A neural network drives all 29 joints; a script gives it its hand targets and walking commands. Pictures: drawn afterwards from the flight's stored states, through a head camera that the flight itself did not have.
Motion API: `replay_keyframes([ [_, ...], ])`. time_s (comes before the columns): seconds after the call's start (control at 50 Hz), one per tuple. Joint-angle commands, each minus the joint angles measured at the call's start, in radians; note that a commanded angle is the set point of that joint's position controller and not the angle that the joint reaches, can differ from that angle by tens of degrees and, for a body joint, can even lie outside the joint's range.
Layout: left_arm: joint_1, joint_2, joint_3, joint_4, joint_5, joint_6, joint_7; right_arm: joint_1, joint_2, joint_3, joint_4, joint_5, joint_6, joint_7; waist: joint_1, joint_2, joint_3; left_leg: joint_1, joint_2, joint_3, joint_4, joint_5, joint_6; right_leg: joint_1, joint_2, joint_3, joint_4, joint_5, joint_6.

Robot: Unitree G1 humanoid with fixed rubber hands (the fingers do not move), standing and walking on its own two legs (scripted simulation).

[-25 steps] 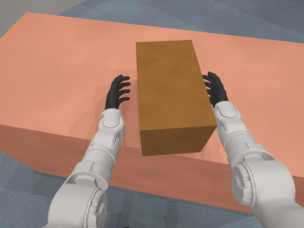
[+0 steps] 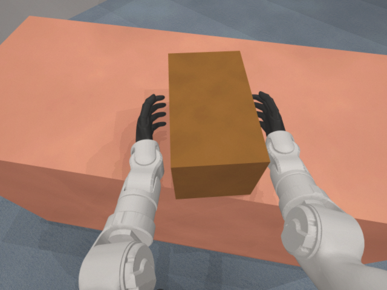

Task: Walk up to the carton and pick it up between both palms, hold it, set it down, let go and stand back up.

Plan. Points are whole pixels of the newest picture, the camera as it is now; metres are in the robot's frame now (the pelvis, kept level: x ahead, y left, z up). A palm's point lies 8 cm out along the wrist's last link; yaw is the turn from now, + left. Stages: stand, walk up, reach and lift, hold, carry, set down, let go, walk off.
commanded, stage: reach and lift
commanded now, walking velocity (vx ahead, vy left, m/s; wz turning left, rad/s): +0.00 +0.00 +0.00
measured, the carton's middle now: (208, 123) +0.49 +0.01 +0.03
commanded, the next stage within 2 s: none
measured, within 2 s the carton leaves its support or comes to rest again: leaves its support in 1.74 s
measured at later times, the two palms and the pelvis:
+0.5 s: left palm (145, 136) +0.42 +0.13 +0.06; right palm (271, 131) +0.46 -0.13 +0.05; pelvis +0.00 +0.00 +0.00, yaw +0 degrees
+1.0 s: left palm (145, 137) +0.42 +0.13 +0.06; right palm (271, 132) +0.46 -0.13 +0.05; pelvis +0.00 +0.00 +0.00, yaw +0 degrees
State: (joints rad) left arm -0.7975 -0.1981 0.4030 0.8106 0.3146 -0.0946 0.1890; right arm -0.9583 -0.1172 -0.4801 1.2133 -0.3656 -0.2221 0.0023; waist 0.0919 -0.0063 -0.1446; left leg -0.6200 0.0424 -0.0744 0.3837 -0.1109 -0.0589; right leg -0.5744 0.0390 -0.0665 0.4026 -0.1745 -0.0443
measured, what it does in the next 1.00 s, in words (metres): stands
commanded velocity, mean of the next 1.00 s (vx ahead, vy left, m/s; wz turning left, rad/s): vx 0.00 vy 0.00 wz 0.00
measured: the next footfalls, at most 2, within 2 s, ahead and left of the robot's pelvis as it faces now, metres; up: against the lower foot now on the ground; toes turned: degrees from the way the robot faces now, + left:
none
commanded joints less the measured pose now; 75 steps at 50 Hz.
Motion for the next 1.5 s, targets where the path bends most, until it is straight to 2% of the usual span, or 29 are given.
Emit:
replay_keyframes([
  [0.0, -0.421, -0.426, -0.060, -0.047, 0.146, -0.016, -0.127, -0.451, 0.565, 0.063, -0.064, -0.090, -0.083, 0.136, 0.004, -0.091, -0.687, 0.337, -0.018, 0.205, -0.023, 0.343, 0.032, 0.595, -0.031, -0.010, 0.032, 0.741, 0.108],
  [0.06, -0.421, -0.414, -0.048, -0.022, 0.140, -0.021, -0.131, -0.480, 0.568, 0.074, -0.081, -0.089, -0.085, 0.137, 0.011, -0.130, -0.657, 0.307, -0.022, 0.197, -0.021, 0.323, 0.043, 0.603, -0.035, -0.003, 0.033, 0.767, 0.113],
  [0.14, -0.448, -0.439, -0.069, -0.070, 0.132, -0.024, -0.121, -0.518, 0.585, 0.071, -0.128, -0.103, -0.096, 0.143, 0.030, -0.103, -0.725, 0.314, -0.025, 0.202, -0.024, 0.314, 0.039, 0.589, -0.029, -0.014, 0.041, 0.713, 0.108],
  [0.16, -0.443, -0.440, -0.085, -0.060, 0.128, -0.018, -0.120, -0.492, 0.554, 0.053, -0.087, -0.105, -0.091, 0.139, -0.017, -0.106, -0.701, 0.350, -0.016, 0.200, -0.029, 0.302, 0.041, 0.559, -0.021, -0.028, 0.015, 0.659, 0.097],
  [0.28, -0.426, -0.460, -0.100, -0.072, 0.130, -0.017, -0.104, -0.490, 0.584, 0.072, -0.094, -0.080, -0.095, 0.144, 0.020, -0.062, -0.737, 0.390, -0.019, 0.194, -0.006, 0.372, 0.028, 0.517, -0.017, -0.018, 0.022, 0.664, 0.082],
  [0.3, -0.436, -0.443, -0.080, -0.053, 0.125, -0.019, -0.109, -0.504, 0.572, 0.067, -0.095, -0.093, -0.094, 0.140, 0.010, -0.100, -0.713, 0.363, -0.017, 0.192, -0.005, 0.360, 0.033, 0.514, -0.018, -0.018, 0.017, 0.661, 0.091],
  [0.4, -0.393, -0.454, -0.082, -0.043, 0.128, -0.014, -0.110, -0.486, 0.572, 0.078, -0.088, -0.087, -0.090, 0.140, 0.021, -0.101, -0.697, 0.358, -0.023, 0.200, -0.015, 0.361, 0.038, 0.554, -0.019, -0.019, 0.016, 0.683, 0.084],
  [0.42, -0.422, -0.424, -0.059, -0.018, 0.124, -0.011, -0.120, -0.501, 0.571, 0.054, -0.102, -0.105, -0.084, 0.133, 0.009, -0.119, -0.641, 0.314, -0.025, 0.192, -0.036, 0.273, 0.049, 0.569, -0.027, -0.017, 0.007, 0.629, 0.094],
  [0.5, -0.415, -0.458, -0.075, -0.015, 0.124, -0.012, -0.122, -0.497, 0.579, 0.065, -0.090, -0.095, -0.082, 0.130, -0.008, -0.136, -0.687, 0.312, -0.025, 0.198, -0.038, 0.273, 0.052, 0.583, -0.032, -0.014, 0.020, 0.693, 0.101],
  [0.54, -0.431, -0.451, -0.101, -0.025, 0.113, -0.014, -0.120, -0.478, 0.589, 0.053, -0.073, -0.095, -0.086, 0.131, -0.015, -0.090, -0.669, 0.328, -0.027, 0.190, -0.035, 0.292, 0.041, 0.583, -0.029, -0.019, 0.025, 0.668, 0.093],
  [0.64, -0.383, -0.472, -0.084, -0.006, 0.113, -0.023, -0.121, -0.518, 0.616, 0.096, -0.136, -0.087, -0.108, 0.127, 0.011, -0.141, -0.703, 0.310, -0.030, 0.188, -0.016, 0.317, 0.051, 0.595, -0.025, -0.015, 0.031, 0.732, 0.101],
  [0.68, -0.406, -0.465, -0.116, -0.031, 0.115, -0.025, -0.110, -0.483, 0.595, 0.099, -0.065, -0.082, -0.099, 0.129, -0.011, -0.085, -0.699, 0.358, -0.018, 0.186, -0.008, 0.356, 0.037, 0.549, -0.012, -0.023, 0.037, 0.695, 0.087],
  [0.76, -0.453, -0.470, -0.115, -0.031, 0.072, -0.045, -0.117, -0.526, 0.620, 0.105, -0.111, -0.091, -0.113, 0.120, 0.002, -0.138, -0.759, 0.260, -0.027, 0.185, -0.018, 0.274, 0.049, 0.608, -0.039, -0.003, 0.037, 0.706, 0.096],
  [0.8, -0.416, -0.480, -0.108, -0.023, 0.110, -0.043, -0.111, -0.536, 0.600, 0.112, -0.114, -0.083, -0.133, 0.124, 0.013, -0.090, -0.763, 0.295, -0.023, 0.193, -0.019, 0.337, 0.043, 0.603, -0.022, -0.013, 0.046, 0.743, 0.088],
  [0.82, -0.400, -0.467, -0.115, 0.000, 0.092, -0.043, -0.124, -0.518, 0.609, 0.118, -0.111, -0.075, -0.132, 0.111, -0.019, -0.130, -0.725, 0.310, -0.023, 0.181, -0.003, 0.358, 0.050, 0.590, -0.028, -0.019, 0.038, 0.775, 0.093],
  [0.84, -0.395, -0.472, -0.094, 0.021, 0.108, -0.045, -0.122, -0.530, 0.609, 0.120, -0.110, -0.086, -0.132, 0.115, 0.011, -0.138, -0.734, 0.276, -0.027, 0.201, -0.019, 0.313, 0.047, 0.621, -0.028, -0.008, 0.037, 0.741, 0.095],
  [0.9, -0.459, -0.497, -0.141, -0.025, 0.103, -0.075, -0.112, -0.547, 0.617, 0.124, -0.073, -0.098, -0.169, 0.103, -0.027, -0.106, -0.782, 0.296, -0.023, 0.187, -0.002, 0.368, 0.035, 0.609, -0.029, -0.013, 0.052, 0.817, 0.091],
  [0.92, -0.436, -0.492, -0.146, -0.035, 0.099, -0.080, -0.116, -0.559, 0.614, 0.168, -0.104, -0.078, -0.185, 0.103, 0.006, -0.105, -0.764, 0.289, -0.018, 0.177, -0.003, 0.367, 0.037, 0.616, -0.036, -0.020, 0.069, 0.842, 0.102],
  [0.94, -0.451, -0.468, -0.116, 0.020, 0.099, -0.081, -0.128, -0.538, 0.625, 0.140, -0.080, -0.100, -0.184, 0.090, -0.022, -0.137, -0.753, 0.236, -0.025, 0.195, -0.007, 0.328, 0.044, 0.640, -0.044, -0.013, 0.063, 0.877, 0.106],
  [1.02, -0.492, -0.487, -0.137, 0.022, 0.080, -0.127, -0.134, -0.640, 0.633, 0.203, -0.151, -0.127, -0.264, 0.082, 0.002, -0.170, -0.857, 0.173, -0.025, 0.191, -0.007, 0.319, 0.051, 0.695, -0.049, -0.017, 0.112, 1.021, 0.125],
  [1.06, -0.426, -0.520, -0.163, 0.041, 0.091, -0.146, -0.137, -0.584, 0.640, 0.211, -0.110, -0.133, -0.289, 0.075, -0.023, -0.163, -0.866, 0.211, -0.025, 0.189, -0.008, 0.351, 0.046, 0.697, -0.048, -0.023, 0.114, 1.074, 0.127],
  [1.08, -0.474, -0.534, -0.185, 0.009, 0.095, -0.150, -0.121, -0.589, 0.612, 0.196, -0.057, -0.134, -0.303, 0.083, -0.029, -0.112, -0.869, 0.222, -0.016, 0.175, -0.016, 0.381, 0.032, 0.677, -0.040, -0.034, 0.107, 1.023, 0.109],
  [1.1, -0.459, -0.529, -0.165, 0.072, 0.088, -0.161, -0.135, -0.599, 0.625, 0.193, -0.092, -0.151, -0.315, 0.068, -0.028, -0.165, -0.876, 0.200, -0.024, 0.188, -0.010, 0.354, 0.038, 0.686, -0.047, -0.019, 0.102, 1.050, 0.120],
  [1.2, -0.456, -0.530, -0.181, 0.048, 0.095, -0.188, -0.128, -0.569, 0.584, 0.163, -0.033, -0.178, -0.344, 0.068, -0.047, -0.119, -0.831, 0.239, -0.018, 0.193, -0.016, 0.345, 0.029, 0.623, -0.020, -0.029, 0.058, 0.846, 0.086],
  [1.26, -0.474, -0.533, -0.188, 0.059, 0.089, -0.207, -0.133, -0.606, 0.600, 0.209, -0.058, -0.170, -0.382, 0.063, -0.011, -0.144, -0.871, 0.239, -0.020, 0.201, -0.011, 0.345, 0.038, 0.613, -0.021, -0.027, 0.061, 0.861, 0.097],
  [1.3, -0.459, -0.506, -0.186, 0.062, 0.084, -0.216, -0.137, -0.569, 0.599, 0.201, -0.060, -0.176, -0.375, 0.057, -0.032, -0.123, -0.858, 0.256, -0.022, 0.206, -0.008, 0.335, 0.037, 0.605, -0.028, -0.030, 0.044, 0.829, 0.091],
  [1.4, -0.540, -0.507, -0.236, 0.040, 0.079, -0.206, -0.107, -0.618, 0.549, 0.140, -0.006, -0.183, -0.368, 0.066, -0.016, -0.049, -0.860, 0.333, -0.013, 0.200, -0.008, 0.293, 0.021, 0.447, 0.002, -0.052, -0.011, 0.518, 0.047],
  [1.42, -0.503, -0.491, -0.214, 0.076, 0.073, -0.191, -0.112, -0.618, 0.539, 0.151, -0.039, -0.177, -0.353, 0.063, -0.005, -0.100, -0.844, 0.323, -0.017, 0.199, -0.008, 0.262, 0.030, 0.444, 0.002, -0.046, -0.026, 0.506, 0.050],
  [1.48, -0.554, -0.474, -0.251, 0.074, 0.044, -0.170, -0.108, -0.623, 0.529, 0.133, -0.014, -0.180, -0.326, 0.066, -0.039, -0.090, -0.807, 0.307, -0.013, 0.181, -0.035, 0.190, 0.033, 0.400, -0.003, -0.044, -0.036, 0.410, 0.043],
])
